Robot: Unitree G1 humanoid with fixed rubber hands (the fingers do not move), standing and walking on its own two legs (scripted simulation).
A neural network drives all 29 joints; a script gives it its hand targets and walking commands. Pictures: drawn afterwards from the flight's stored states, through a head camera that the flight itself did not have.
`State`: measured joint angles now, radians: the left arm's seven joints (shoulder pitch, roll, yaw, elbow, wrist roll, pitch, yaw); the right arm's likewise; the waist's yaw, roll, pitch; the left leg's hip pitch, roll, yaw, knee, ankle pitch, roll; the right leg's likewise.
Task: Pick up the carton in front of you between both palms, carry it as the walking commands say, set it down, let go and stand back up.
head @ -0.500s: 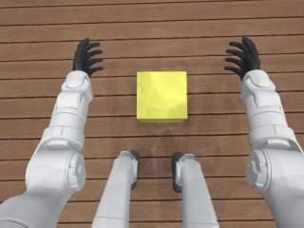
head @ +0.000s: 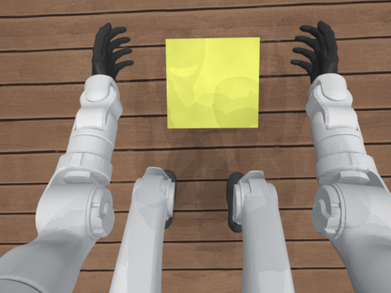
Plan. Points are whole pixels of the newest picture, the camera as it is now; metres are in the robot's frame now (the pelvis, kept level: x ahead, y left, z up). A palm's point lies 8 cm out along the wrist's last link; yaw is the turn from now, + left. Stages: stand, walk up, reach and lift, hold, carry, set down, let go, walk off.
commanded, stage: reach and lift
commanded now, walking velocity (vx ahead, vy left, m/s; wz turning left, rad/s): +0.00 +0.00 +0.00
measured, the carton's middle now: (210, 91) +0.47 -0.02 -0.40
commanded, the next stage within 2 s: none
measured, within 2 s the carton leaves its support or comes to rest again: leaves its support in 1.30 s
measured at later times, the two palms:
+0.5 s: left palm (136, 86) +0.47 +0.17 -0.33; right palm (284, 86) +0.48 -0.20 -0.33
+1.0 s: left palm (145, 83) +0.48 +0.15 -0.33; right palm (271, 85) +0.48 -0.17 -0.33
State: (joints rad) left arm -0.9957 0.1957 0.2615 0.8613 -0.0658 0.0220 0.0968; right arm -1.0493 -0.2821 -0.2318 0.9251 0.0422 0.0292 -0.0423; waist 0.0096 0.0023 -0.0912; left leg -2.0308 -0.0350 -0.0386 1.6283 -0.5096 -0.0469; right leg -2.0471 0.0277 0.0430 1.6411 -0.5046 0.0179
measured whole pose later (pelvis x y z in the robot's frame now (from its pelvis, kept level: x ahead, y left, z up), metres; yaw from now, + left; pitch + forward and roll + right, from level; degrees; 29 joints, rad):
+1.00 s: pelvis -0.04 +0.00 -0.15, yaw +0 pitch +39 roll +1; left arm -1.36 0.26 0.03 1.12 -0.27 -0.01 0.16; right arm -1.38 -0.34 0.00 1.16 0.24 -0.02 -0.11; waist 0.00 0.02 0.29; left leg -2.30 -0.05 -0.03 2.15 -0.54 -0.06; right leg -2.31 0.02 0.04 2.16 -0.54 0.03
